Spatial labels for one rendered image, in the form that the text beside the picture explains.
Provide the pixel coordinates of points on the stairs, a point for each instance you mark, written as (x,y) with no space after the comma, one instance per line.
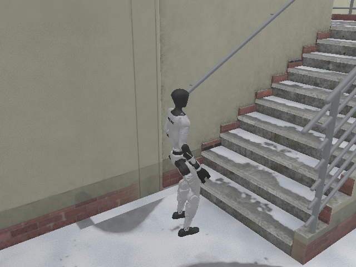
(274,211)

